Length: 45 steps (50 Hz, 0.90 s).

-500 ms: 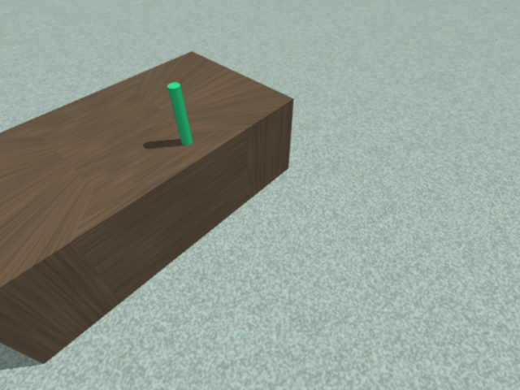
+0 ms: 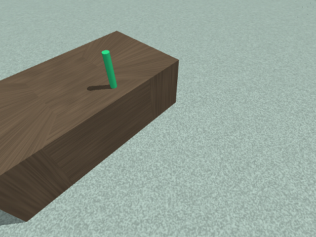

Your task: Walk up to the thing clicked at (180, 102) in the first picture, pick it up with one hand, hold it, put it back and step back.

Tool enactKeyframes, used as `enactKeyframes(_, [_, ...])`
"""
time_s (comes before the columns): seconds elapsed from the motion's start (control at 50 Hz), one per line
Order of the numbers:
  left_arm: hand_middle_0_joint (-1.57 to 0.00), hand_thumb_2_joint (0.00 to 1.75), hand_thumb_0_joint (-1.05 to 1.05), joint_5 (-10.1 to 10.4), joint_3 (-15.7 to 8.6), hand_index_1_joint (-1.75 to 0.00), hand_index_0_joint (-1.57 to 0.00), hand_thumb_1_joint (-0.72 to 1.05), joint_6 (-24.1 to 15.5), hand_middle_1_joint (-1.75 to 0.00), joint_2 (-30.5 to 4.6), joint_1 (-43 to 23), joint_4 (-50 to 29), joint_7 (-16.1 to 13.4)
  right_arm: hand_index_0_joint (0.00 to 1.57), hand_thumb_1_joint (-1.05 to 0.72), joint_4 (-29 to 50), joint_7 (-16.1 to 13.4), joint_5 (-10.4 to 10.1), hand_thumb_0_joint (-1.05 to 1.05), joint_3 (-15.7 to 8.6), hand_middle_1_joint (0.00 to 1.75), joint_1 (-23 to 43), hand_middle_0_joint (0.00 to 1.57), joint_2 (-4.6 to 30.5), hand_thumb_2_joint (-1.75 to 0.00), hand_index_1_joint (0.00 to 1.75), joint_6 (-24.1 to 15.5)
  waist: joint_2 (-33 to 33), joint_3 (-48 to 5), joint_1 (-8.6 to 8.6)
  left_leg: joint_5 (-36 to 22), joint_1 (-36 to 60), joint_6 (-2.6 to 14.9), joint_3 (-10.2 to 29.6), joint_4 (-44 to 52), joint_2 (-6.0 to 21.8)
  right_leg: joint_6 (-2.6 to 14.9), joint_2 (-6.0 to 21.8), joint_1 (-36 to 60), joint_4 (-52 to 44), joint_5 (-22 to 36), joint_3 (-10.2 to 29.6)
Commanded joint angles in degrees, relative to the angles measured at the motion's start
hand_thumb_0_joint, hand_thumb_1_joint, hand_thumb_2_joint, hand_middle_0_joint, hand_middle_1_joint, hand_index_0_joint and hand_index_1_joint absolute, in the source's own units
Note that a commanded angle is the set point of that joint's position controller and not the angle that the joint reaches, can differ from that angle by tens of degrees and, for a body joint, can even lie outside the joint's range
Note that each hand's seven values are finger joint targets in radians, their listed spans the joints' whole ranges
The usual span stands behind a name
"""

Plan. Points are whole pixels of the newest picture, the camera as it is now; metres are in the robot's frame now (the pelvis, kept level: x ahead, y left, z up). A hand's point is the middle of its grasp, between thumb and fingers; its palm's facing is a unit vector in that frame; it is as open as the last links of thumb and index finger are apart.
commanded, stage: stand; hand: right
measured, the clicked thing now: (109, 70) +1.05 +0.34 -0.21
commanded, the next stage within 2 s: walk up in 0.62 s
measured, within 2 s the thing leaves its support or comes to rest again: neither
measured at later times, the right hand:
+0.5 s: hand out of the picture +0.08 -0.25 -0.16, palm faces -0.02 +0.94 -0.34, open 7.4 cm
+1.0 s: hand (238, 213) +0.22 -0.21 -0.14, palm faces -0.21 +0.85 -0.49, open 7.4 cm
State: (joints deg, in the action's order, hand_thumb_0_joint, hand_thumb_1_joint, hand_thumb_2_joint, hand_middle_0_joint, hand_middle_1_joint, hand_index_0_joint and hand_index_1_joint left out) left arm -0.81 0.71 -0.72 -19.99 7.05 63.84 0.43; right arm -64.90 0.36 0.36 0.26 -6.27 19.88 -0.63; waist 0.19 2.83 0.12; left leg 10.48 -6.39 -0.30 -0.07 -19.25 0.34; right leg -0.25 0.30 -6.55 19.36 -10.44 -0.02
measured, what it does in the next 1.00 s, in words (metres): walks ahead: left foot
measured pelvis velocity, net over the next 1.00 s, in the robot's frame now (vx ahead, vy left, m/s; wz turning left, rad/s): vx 0.08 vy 0.08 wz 0.25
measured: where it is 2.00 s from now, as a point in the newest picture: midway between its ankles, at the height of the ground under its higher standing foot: (148, 192)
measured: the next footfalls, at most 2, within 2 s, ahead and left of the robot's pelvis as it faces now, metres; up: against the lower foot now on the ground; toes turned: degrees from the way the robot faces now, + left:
left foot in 0.94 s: +0.15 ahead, +0.24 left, +0.00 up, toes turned +21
right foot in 1.38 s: +0.42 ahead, +0.02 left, +0.00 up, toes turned +24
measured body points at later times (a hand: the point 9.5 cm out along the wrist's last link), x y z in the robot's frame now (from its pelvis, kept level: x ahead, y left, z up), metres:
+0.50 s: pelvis +0.01 +0.00 +0.00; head +0.01 +0.00 +0.45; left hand +0.08 +0.30 -0.13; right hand +0.08 -0.30 -0.13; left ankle +0.00 +0.12 -0.75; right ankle +0.00 -0.12 -0.75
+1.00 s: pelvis +0.08 +0.08 -0.04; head +0.07 +0.12 +0.40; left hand +0.06 +0.43 -0.17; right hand +0.23 -0.25 -0.11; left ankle +0.12 +0.23 -0.75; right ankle +0.01 -0.10 -0.73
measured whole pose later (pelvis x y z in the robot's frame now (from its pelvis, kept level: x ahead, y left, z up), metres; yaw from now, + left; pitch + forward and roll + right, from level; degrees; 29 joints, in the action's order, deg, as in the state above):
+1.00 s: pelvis +0.08 +0.08 -0.04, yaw +14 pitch -3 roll +1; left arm -3.8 -7.2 0.2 -27.4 13.1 52.9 3.8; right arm -51.4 4.5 1.4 -7.2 -16.3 25.6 -1.4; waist 6.4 3.5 0.9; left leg 16.7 -23.9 -0.4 -5.0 -44.3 3.8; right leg 1.2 11.0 -8.3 50.4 -32.6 -6.2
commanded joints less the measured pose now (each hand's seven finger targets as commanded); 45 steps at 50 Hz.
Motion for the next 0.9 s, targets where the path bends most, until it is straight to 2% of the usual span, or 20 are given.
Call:
enactKeyframes(0.0, [-0.2, 0.9, 0.0, 0.3, -2.4, -0.3, -0.2, 0.9, -1.3, -0.3, -12.1, -2.3, -3.5, -1.0, 0.2, -0.9, 3.6, -0.8, 0.1, 0.0, -2.3, 0.3, 2.6, 0.2, 12.1, -0.9, 0.3, -1.4, -0.7, -4.9, -0.14, -8.7, 1.1, 1.82, 5.2, 2.6, 6.7, 1.72, 7.3, 0.7, -2.9, 8.9, 5.5])
enactKeyframes(0.18, [-0.2, 0.9, 0.0, 0.4, -2.4, -0.3, -0.2, 0.9, -1.3, -0.3, -12.0, -1.8, -3.0, -1.1, 0.2, -0.9, 3.3, -0.8, 0.0, 0.0, -2.2, 0.3, 2.6, 0.2, 12.0, -0.9, 0.3, -1.2, -0.1, -3.1, 0.15, -7.0, 0.7, 1.71, 5.5, 3.2, 6.7, 1.53, 7.1, -0.1, -3.6, 6.7, 5.2])
enactKeyframes(0.46, [-0.2, 0.9, 0.0, 0.2, -2.5, -0.3, -0.2, 0.9, -1.1, -0.3, -12.0, -2.1, -3.3, -1.1, 0.2, -0.9, 3.6, -1.0, 0.1, 0.0, -2.4, 0.3, 2.7, 0.2, 12.4, -0.9, 0.3, -1.3, -0.6, -4.4, 0.13, -8.9, 1.9, 1.7, 5.4, 3.3, 7.1, 1.7, 7.1, 0.3, -3.4, 7.6, 5.1])
enactKeyframes(0.58, [-0.2, 0.9, 0.0, 0.2, -2.6, -0.3, -0.2, 0.9, -1.2, -0.3, -12.2, -2.1, -3.2, -1.1, 0.2, -0.9, 3.6, -0.9, 0.1, 0.0, -2.4, 0.3, 2.4, 0.2, 12.2, -0.9, 0.3, -1.2, -0.2, -3.6, -0.13, -7.5, 1.2, 1.64, 5.2, 3.6, 6.8, 1.66, 7.2, 0.7, -3.7, 8.1, 5.2])
enactKeyframes(0.6, [-0.2, 0.9, 0.0, -0.3, -7.9, -0.3, -0.2, 0.9, -2.0, -0.3, -18.9, -0.4, -7.7, -0.2, 0.2, -0.9, 9.3, 1.1, 0.2, 0.0, -5.8, 0.3, -1.5, 0.2, 15.8, -0.9, 0.3, -0.7, 1.6, -5.3, 2.94, 15.3, -13.5, 4.98, 9.9, -1.3, 3.3, 3.73, 4.7, 11.6, 1.7, -18.1, 1.1])
enactKeyframes(0.62, [-0.2, 0.9, 0.0, -1.2, -8.4, -0.3, -0.2, 0.9, -2.2, -0.3, -19.5, 3.3, -7.0, 0.1, 0.2, -0.9, 11.6, 2.0, 0.3, 0.0, -5.6, 0.3, 2.3, 0.2, 15.3, -0.9, 0.3, -0.3, 3.3, -0.8, 5.65, 19.7, -28.7, 3.49, 6.6, -4.7, 2.1, 5.99, 8.7, 18.3, -1.7, -27.2, 5.4])
enactKeyframes(0.64, [-0.2, 0.9, 0.0, -1.4, -9.5, -0.3, -0.2, 0.9, -2.3, -0.3, -21.4, 3.9, -7.4, 0.1, 0.2, -0.9, 13.5, 2.5, 0.7, 0.0, -5.3, 0.3, 4.3, 0.2, 14.1, -0.9, 0.3, 0.1, 11.5, 1.8, 6.05, 13.1, -34.3, 2.72, 1.1, -17.3, 0.9, 8.84, 17.8, 17.1, -9.8, -32.7, 13.9])
enactKeyframes(0.66, [-0.2, 0.9, 0.0, -1.6, -10.0, -0.3, -0.2, 0.9, -2.4, -0.3, -22.0, 3.6, -9.1, 0.1, 0.2, -0.9, 14.8, 2.9, 1.1, 0.0, -6.0, 0.3, 5.6, 0.2, 14.3, -0.9, 0.3, 0.3, 10.2, 1.9, 6.54, 13.5, -35.5, 1.58, 1.2, -28.8, 2.9, 14.12, 26.4, 12.4, -14.5, -32.3, 19.6])
enactKeyframes(0.68, [-0.2, 0.9, 0.0, -1.5, -10.0, -0.3, -0.2, 0.9, -2.7, -0.3, -20.7, 1.1, -11.5, 0.2, 0.2, -0.9, 15.2, 3.2, 1.4, 0.0, -6.9, 0.3, 3.1, 0.2, 15.1, -0.9, 0.3, 0.3, 7.0, 3.1, 5.15, 13.2, -34.9, 0.41, 1.6, -32.7, 5.7, 16.19, 28.9, 8.7, -14.5, -29.0, 19.3])
enactKeyframes(0.7, [-0.2, 0.9, 0.0, -2.2, -10.0, -0.3, -0.2, 0.9, -2.7, -0.3, -17.6, 2.1, -11.4, 1.0, 0.2, -0.9, 15.6, 3.6, 2.5, 0.0, -7.5, 0.3, 3.3, 0.2, 16.3, -0.9, 0.3, 0.1, 4.7, 1.0, 5.17, 12.7, -32.7, 1.24, 2.7, -32.4, 6.7, 14.65, 27.6, 7.9, -11.9, -26.8, 17.2])
enactKeyframes(0.72, [-0.2, 0.9, 0.0, -2.3, -10.0, -0.3, -0.2, 0.9, -2.9, -0.3, -17.1, 1.8, -12.1, 1.2, 0.2, -0.9, 16.0, 4.2, 2.3, 0.0, -7.7, 0.3, 1.3, 0.2, 15.8, -0.9, 0.3, -0.1, 3.7, 0.5, 4.39, 11.8, -30.8, 1.32, 3.3, -31.5, 7.4, 13.36, 25.1, 7.1, -11.0, -24.8, 13.3])
enactKeyframes(0.74, [-0.2, 0.9, 0.0, -2.7, -10.3, -0.3, -0.2, 0.9, -3.2, -0.3, -18.2, -1.0, -13.9, 1.3, 0.2, -0.9, 16.7, 4.7, 1.5, 0.0, -8.1, 0.3, 0.6, 0.2, 15.2, -0.9, 0.3, 0.0, 5.5, 2.2, 3.2, 12.2, -30.1, 0.64, 4.5, -30.3, 10.0, 12.97, 25.2, 5.4, -11.2, -22.0, 9.9])
enactKeyframes(0.78, [-0.2, 0.9, 0.0, -2.5, -10.5, -0.3, -0.2, 0.9, -3.5, -0.3, -18.6, -2.8, -15.6, 2.0, 0.2, -0.9, 16.3, 5.6, 1.1, 0.0, -8.2, 0.3, -2.8, 0.2, 14.3, -0.9, 0.3, 0.1, 7.2, 2.1, 1.8, 10.7, -27.6, 0.39, 2.0, -26.2, 9.3, 11.4, 21.3, 5.4, -9.6, -19.3, 2.4])
enactKeyframes(0.8, [-0.2, 0.9, 0.0, -2.4, -10.5, -0.3, -0.2, 0.9, -3.4, -0.3, -18.9, -2.5, -16.2, 2.2, 0.2, -0.9, 16.8, 5.8, 1.1, 0.0, -8.2, 0.3, -3.0, 0.2, 13.8, -0.9, 0.3, 0.1, 7.8, 1.7, 2.05, 9.3, -24.5, 0.32, 0.3, -23.7, 8.5, 10.53, 19.4, 3.5, -7.7, -18.7, -0.5])
enactKeyframes(0.82, [-0.2, 0.9, 0.0, -2.7, -10.7, -0.3, -0.2, 0.9, -3.4, -0.3, -19.2, -4.4, -17.4, 2.5, 0.2, -0.9, 16.8, 5.9, 1.0, 0.0, -8.4, 0.3, -5.3, 0.2, 13.3, -0.9, 0.3, 0.0, 9.6, 1.4, 0.58, 6.8, -19.2, 0.3, -0.9, -21.0, 8.4, 9.14, 18.3, -0.9, -6.2, -18.3, -3.4])
enactKeyframes(0.86, [-0.2, 0.9, 0.0, -2.5, -10.5, -0.3, -0.2, 0.9, -2.8, -0.3, -18.6, -4.6, -18.1, 2.8, 0.2, -0.9, 16.2, 5.8, 0.8, 0.0, -8.8, 0.3, -8.6, 0.2, 12.6, -0.9, 0.3, -0.5, 8.3, 0.9, -0.78, -0.1, -8.7, -0.64, -6.9, -17.5, 4.4, 7.49, 14.7, -8.8, 0.0, -20.0, -9.0])
enactKeyframes(0.88, [-0.2, 0.9, 0.0, -2.5, -10.3, -0.3, -0.2, 0.9, -2.5, -0.3, -18.1, -4.6, -18.3, 2.9, 0.2, -0.9, 15.3, 5.2, 0.9, 0.0, -9.4, 0.3, -11.4, 0.2, 13.0, -0.9, 0.3, -0.8, 6.0, -0.2, -2.39, -2.7, -2.9, -0.64, -9.5, -17.6, 2.5, 7.02, 14.1, -13.1, 4.3, -23.6, -10.1])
